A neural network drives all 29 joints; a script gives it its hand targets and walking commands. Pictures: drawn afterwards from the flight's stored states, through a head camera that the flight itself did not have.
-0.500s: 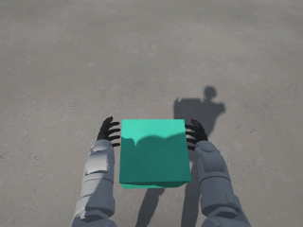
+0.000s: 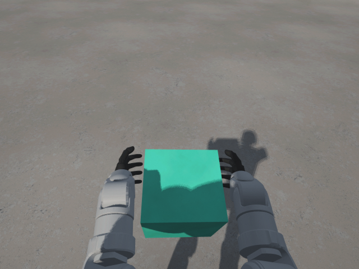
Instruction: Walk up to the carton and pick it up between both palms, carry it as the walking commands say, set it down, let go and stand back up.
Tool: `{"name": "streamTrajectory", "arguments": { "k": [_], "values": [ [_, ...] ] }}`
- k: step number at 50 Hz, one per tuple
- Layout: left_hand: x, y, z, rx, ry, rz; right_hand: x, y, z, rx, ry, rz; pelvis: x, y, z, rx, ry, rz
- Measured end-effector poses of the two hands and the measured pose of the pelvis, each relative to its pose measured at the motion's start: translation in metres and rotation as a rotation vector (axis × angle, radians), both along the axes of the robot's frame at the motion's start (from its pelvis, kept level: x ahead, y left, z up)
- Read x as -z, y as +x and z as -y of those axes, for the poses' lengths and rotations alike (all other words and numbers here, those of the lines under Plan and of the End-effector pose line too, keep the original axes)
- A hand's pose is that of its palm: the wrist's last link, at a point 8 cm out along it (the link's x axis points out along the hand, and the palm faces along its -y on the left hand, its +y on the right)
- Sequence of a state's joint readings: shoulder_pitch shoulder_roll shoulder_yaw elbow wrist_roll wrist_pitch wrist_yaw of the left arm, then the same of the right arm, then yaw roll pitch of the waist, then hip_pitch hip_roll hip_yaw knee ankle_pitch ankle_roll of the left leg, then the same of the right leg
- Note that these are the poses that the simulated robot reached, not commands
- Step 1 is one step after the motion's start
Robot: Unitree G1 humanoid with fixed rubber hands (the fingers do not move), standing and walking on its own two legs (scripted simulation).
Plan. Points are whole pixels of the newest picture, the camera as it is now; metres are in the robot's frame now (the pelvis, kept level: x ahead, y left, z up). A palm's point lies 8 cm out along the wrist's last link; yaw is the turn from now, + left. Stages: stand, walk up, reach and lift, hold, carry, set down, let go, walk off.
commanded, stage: reach and lift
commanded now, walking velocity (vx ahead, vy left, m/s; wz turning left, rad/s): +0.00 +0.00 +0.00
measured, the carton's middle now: (180, 195) +0.32 +0.01 -0.03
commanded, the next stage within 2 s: hold in 0.98 s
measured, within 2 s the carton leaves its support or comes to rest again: neither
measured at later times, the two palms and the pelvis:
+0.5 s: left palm (126, 175) +0.32 +0.14 +0.06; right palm (240, 180) +0.31 -0.13 +0.05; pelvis +0.00 +0.00 +0.00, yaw +0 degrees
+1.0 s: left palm (125, 182) +0.30 +0.14 +0.06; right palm (242, 186) +0.29 -0.13 +0.05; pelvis +0.00 +0.00 +0.00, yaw +0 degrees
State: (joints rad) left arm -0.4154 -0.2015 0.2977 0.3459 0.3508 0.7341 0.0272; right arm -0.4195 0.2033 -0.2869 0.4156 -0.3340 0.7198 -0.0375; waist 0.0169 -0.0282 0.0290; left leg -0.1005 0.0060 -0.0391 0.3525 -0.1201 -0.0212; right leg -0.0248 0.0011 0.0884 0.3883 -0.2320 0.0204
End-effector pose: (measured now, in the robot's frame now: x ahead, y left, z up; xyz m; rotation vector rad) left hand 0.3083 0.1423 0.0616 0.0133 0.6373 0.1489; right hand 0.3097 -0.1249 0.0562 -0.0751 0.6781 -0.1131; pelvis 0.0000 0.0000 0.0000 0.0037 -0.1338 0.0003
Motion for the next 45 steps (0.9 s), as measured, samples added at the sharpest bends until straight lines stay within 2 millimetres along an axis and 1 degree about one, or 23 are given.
{"name": "streamTrajectory", "arguments": {
  "k": [12,26,45],
  "values": [
    [0.002,0.002,0.000,0.001,0.013,-0.006,0.003,0.000,-0.001,-0.001,-0.012,-0.008,0.000,-0.001,-0.002,0.003,-0.001,-0.005],
    [0.002,0.007,0.007,0.034,0.027,-0.009,0.003,-0.003,0.006,0.011,-0.010,-0.008,-0.001,0.004,-0.005,0.005,0.000,-0.014],
    [0.004,-0.007,0.006,0.046,0.034,-0.017,0.004,-0.013,0.008,-0.016,-0.013,-0.012,0.000,0.002,-0.001,-0.004,0.000,0.002]
  ]
}}
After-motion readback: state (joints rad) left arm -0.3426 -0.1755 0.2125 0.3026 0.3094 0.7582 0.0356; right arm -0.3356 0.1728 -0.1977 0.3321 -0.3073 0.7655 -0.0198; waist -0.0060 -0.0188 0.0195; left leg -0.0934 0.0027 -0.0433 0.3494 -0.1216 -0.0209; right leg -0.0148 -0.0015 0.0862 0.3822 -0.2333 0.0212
